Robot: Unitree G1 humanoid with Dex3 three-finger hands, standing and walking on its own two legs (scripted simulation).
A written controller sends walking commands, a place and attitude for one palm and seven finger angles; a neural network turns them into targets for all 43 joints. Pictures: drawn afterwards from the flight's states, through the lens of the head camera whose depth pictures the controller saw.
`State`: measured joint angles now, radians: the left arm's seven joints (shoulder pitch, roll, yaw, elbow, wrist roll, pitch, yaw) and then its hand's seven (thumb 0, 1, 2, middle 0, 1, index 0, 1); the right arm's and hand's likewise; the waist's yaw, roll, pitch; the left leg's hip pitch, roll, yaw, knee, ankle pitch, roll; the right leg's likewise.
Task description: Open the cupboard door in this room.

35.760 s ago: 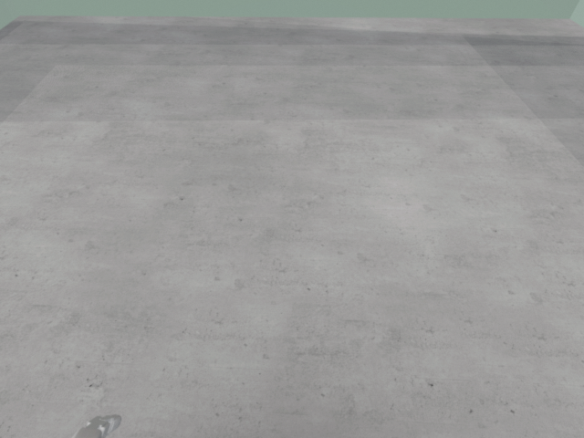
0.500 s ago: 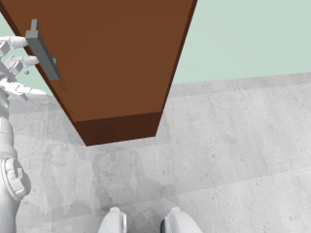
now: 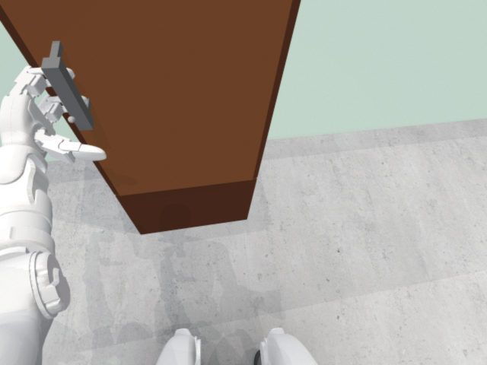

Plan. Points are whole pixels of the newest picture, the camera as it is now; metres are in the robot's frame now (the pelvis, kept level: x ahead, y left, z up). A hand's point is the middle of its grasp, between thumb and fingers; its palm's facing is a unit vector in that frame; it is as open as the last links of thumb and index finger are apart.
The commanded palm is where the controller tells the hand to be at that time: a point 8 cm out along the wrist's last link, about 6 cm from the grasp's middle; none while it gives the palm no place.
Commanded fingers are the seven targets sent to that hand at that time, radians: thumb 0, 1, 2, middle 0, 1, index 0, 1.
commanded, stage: slide the fingers in behind the handle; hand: left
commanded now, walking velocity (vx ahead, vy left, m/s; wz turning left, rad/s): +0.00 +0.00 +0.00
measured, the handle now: (72, 88) +0.53 +0.26 +0.10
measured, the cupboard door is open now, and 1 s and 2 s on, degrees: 0 0 4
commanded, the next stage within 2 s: close the thumb around the handle in 0.82 s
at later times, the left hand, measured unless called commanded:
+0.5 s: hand (89, 116) +0.49 +0.23 +0.08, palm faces +0.10 -0.99 +0.00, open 13.9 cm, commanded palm +0.46 +0.27 +0.08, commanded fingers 0.00 -0.50 0.30 -0.30 -1.20 -0.30 -1.20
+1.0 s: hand (88, 117) +0.49 +0.23 +0.08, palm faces +0.11 -0.99 +0.00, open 13.8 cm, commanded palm +0.46 +0.27 +0.08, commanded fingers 0.00 -0.22 0.42 -0.32 -1.23 -0.32 -1.23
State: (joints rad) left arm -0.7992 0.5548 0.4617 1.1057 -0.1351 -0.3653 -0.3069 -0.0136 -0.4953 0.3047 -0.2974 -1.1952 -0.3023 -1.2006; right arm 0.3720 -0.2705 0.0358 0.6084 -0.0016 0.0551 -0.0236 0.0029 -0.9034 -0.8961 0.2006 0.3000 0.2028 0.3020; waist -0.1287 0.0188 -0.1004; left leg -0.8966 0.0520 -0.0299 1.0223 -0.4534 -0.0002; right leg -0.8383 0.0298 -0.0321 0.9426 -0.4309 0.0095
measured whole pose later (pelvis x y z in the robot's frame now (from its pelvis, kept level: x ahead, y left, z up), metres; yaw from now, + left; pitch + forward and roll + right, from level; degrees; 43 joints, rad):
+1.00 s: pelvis +0.00 +0.01 +0.00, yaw +0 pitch +19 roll -3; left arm -0.79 0.49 0.42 1.07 -0.12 -0.37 -0.22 -0.01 -0.48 0.31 -0.30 -1.20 -0.30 -1.20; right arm 0.39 -0.26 0.03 0.61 -0.01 0.05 -0.01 0.00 -0.90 -0.90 0.20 0.30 0.20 0.30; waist -0.13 0.02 -0.11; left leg -0.89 0.05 -0.02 1.01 -0.46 0.01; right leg -0.83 0.03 -0.02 0.93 -0.43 0.02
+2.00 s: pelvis +0.01 +0.00 +0.01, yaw -1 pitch +18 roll -2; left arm -0.63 0.44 0.42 0.93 -0.17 -0.35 -0.23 0.01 0.74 0.77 -0.37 -1.34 -0.37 -1.35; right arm 0.39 -0.26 0.01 0.59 0.01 0.07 -0.01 0.00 -0.90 -0.90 0.20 0.30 0.20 0.30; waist -0.11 0.03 -0.12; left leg -0.82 0.05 0.00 0.97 -0.46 0.00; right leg -0.78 0.03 0.00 0.90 -0.43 0.01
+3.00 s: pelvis +0.02 -0.05 +0.02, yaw +5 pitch +8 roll +1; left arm 0.19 -0.10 -0.18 0.01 0.08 -0.13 0.58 0.00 0.55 0.75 -0.36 -1.31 -0.39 -1.32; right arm 0.20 -0.20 0.00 0.57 -0.09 0.03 -0.01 0.01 -0.90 -0.90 0.20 0.30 0.20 0.30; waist 0.01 0.04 -0.13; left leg -0.58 0.02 -0.08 0.87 -0.42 -0.06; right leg -0.55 0.00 -0.08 0.90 -0.49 -0.06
